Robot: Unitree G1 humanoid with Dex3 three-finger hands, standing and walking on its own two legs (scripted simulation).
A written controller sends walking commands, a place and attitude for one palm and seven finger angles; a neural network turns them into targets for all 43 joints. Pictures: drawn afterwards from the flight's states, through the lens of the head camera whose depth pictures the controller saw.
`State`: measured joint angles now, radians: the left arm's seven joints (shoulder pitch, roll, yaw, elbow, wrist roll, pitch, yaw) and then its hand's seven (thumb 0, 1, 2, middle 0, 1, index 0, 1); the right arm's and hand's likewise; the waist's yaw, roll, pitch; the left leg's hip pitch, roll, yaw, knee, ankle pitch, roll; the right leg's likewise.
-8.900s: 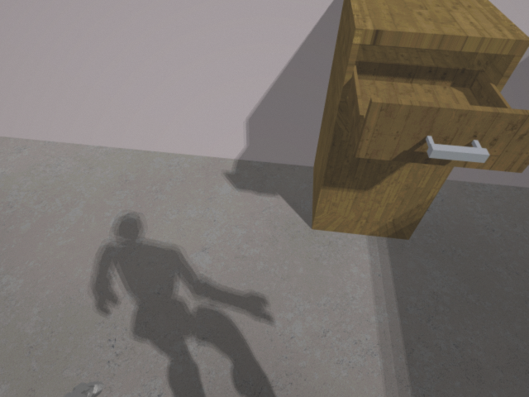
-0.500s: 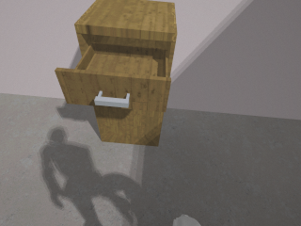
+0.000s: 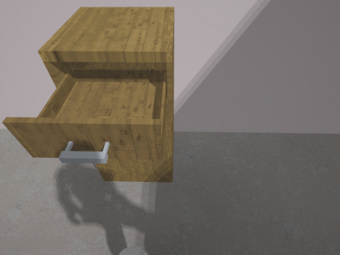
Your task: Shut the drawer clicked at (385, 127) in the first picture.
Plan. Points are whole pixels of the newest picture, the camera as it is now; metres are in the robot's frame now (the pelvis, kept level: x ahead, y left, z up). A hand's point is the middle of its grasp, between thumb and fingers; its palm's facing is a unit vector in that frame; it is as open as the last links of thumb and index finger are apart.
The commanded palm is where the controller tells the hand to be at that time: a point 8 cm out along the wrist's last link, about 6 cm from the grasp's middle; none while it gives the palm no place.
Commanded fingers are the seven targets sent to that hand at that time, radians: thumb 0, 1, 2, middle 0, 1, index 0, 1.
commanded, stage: come to a stop and stand still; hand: left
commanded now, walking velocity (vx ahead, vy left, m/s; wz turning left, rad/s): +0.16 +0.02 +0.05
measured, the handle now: (86, 151) +0.38 +0.25 +0.02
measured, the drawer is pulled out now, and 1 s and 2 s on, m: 0.30 0.30 0.30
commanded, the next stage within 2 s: look again from close up in 1.58 s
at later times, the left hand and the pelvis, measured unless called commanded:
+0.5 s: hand out of the picture +0.03 +0.20 -0.18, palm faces +0.04 -0.97 -0.23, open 7.4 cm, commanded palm none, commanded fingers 0.00 0.90 0.90 -0.20 -0.30 -0.20 -0.30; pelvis +0.03 +0.02 -0.01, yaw -2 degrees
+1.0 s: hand out of the picture +0.01 +0.13 -0.17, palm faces +0.03 -0.98 -0.21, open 7.3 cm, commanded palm none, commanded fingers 0.00 0.90 0.90 -0.20 -0.30 -0.20 -0.30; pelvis -0.01 -0.04 +0.00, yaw -1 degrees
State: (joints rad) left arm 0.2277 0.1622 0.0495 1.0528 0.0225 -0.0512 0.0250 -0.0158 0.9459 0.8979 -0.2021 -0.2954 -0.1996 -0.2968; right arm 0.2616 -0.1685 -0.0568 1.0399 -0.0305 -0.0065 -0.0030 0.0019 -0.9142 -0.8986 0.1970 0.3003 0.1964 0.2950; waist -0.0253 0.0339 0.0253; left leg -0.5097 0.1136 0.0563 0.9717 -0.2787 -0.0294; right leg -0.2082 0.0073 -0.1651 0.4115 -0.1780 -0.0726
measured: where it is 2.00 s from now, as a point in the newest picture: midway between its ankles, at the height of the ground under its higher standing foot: outside the picture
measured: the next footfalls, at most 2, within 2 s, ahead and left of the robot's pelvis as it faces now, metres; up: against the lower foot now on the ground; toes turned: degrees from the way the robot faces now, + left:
left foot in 0.18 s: +0.14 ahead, +0.14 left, +0.00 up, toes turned +6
right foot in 0.58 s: +0.04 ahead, -0.12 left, +0.00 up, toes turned -5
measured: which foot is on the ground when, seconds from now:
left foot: up 0.00-0.16, down 0.18-0.62, up 0.64-0.78, down 0.80-1.00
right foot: down 0.00-0.26, up 0.28-0.56, down 0.58-1.00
